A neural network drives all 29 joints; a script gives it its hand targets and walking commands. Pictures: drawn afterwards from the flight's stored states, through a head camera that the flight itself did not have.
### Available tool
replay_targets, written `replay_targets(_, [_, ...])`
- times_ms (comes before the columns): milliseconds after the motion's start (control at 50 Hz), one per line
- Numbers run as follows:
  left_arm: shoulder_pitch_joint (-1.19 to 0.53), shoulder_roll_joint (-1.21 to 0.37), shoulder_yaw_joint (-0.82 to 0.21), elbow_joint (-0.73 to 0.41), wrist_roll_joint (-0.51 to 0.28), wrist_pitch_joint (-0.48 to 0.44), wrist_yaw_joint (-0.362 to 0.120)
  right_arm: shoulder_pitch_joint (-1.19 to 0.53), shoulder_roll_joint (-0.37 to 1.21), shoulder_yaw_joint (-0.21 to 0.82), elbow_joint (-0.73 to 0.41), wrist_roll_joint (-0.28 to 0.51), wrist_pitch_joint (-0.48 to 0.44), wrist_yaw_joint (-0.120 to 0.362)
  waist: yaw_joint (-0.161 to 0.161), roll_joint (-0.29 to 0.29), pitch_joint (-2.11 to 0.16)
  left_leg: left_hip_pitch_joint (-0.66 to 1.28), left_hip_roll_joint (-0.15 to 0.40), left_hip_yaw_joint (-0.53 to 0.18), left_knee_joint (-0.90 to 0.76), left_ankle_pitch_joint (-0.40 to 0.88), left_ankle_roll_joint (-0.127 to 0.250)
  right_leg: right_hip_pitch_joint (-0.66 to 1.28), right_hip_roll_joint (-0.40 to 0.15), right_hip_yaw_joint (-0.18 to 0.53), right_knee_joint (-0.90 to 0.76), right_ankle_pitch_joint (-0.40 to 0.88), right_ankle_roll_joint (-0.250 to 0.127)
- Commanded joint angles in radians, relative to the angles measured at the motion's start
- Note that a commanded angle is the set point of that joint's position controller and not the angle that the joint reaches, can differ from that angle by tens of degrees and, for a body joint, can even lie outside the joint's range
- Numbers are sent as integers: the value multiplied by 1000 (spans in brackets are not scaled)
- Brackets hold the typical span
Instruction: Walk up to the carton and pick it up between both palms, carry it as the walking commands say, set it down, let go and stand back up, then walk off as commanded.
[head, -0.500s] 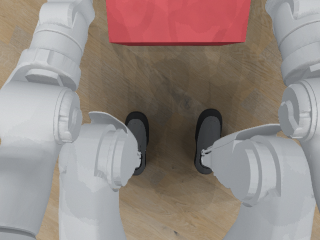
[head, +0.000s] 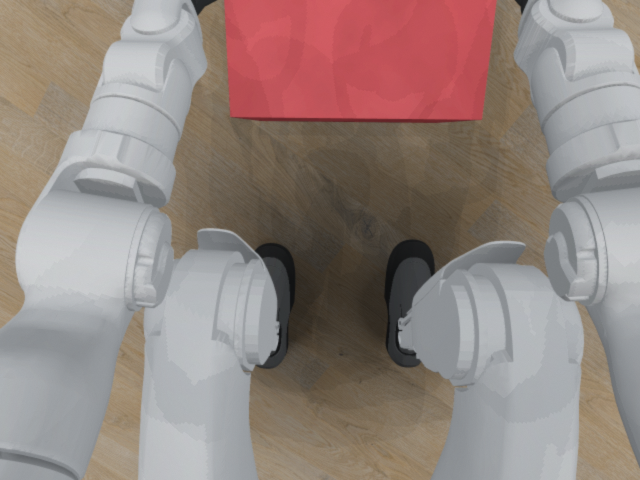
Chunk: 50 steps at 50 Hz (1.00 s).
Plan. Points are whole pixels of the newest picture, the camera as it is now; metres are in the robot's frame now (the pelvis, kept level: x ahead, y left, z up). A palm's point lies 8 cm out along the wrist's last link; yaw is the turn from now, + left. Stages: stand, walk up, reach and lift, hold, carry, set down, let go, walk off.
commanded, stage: reach and lift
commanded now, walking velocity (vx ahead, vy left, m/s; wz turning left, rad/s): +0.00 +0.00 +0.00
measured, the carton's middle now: (354, 18) +0.54 -0.01 -0.25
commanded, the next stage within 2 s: none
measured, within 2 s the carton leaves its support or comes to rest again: neither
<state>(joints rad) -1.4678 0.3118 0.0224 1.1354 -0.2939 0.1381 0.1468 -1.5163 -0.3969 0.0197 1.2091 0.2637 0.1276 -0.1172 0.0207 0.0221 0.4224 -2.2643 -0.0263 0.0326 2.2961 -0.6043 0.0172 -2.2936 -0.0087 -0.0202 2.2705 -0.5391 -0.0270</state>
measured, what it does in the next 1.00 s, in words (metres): rises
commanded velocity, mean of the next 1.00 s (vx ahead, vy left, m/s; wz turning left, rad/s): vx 0.00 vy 0.00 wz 0.00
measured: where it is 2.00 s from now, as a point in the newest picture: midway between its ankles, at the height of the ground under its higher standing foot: (337, 324)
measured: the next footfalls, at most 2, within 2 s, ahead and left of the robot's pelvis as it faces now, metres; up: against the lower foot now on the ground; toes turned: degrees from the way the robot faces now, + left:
none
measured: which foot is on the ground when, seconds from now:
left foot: down 0.00-1.00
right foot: down 0.00-1.00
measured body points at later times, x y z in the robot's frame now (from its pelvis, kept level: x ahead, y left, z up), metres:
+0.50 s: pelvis +0.00 +0.00 +0.03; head +0.34 -0.01 +0.31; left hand +0.55 +0.16 -0.10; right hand +0.56 -0.17 -0.11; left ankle +0.11 +0.11 -0.31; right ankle +0.12 -0.11 -0.31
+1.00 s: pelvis +0.00 +0.00 +0.08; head +0.32 -0.01 +0.40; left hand +0.54 +0.16 -0.03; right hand +0.55 -0.17 -0.03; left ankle +0.11 +0.11 -0.31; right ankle +0.12 -0.11 -0.31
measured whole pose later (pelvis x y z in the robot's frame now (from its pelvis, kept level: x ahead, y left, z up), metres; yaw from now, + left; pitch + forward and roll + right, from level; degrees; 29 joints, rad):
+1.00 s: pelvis +0.00 +0.00 +0.08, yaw +1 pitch +45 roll +2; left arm -1.18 0.10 0.41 0.75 0.09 0.31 0.12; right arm -1.25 -0.19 -0.33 0.85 -0.08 0.31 -0.13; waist 0.02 0.00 -0.01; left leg -2.22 -0.03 0.02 2.00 -0.56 0.00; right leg -2.26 0.02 0.00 1.99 -0.50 -0.02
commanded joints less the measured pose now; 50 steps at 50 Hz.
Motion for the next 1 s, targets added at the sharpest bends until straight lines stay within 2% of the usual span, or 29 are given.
replay_targets(0, [-724,-944,-229,-403,-62,-46,-268,-625,989,193,-376,60,-28,282,-4,-53,-1475,644,-90,-5,-179,456,-5,706,100,-8,-139,418,-3])
replay_targets(80, [-715,-945,-196,-400,-22,-30,-263,-622,1013,179,-370,43,-12,276,19,-59,-1474,612,-89,9,-209,396,-3,721,107,-9,-166,375,4])
replay_targets(220, [-648,-997,-104,-332,76,18,-298,-548,1056,83,-302,-53,35,298,11,-52,-1321,503,-91,23,-262,279,-3,638,111,-15,-221,264,-1])
replay_targets(340, [-638,-1045,-95,-379,99,54,-318,-546,1089,67,-361,-91,69,312,0,-49,-1417,534,-95,28,-280,303,-9,666,114,-20,-241,288,-3])
replay_targets(540, [-577,-1084,-106,-455,155,91,-325,-519,1135,104,-434,-111,90,315,24,-64,-1603,585,-92,25,-309,383,-19,718,132,-22,-256,364,5])
replay_targets(680, [-502,-1112,-122,-474,182,108,-333,-425,1184,110,-466,-155,112,303,13,-74,-1669,561,-102,34,-348,401,-21,773,138,-13,-297,413,15])
replay_targets(860, [-430,-1131,-93,-470,228,134,-331,-350,1189,72,-452,-203,140,310,2,-69,-1596,564,-113,26,-433,364,-24,714,140,-17,-384,360,13])
replay_targets(980, [-419,-1143,-78,-484,250,157,-334,-339,1208,56,-447,-212,164,319,7,-63,-1596,590,-117,28,-480,328,-23,712,143,-15,-440,316,13])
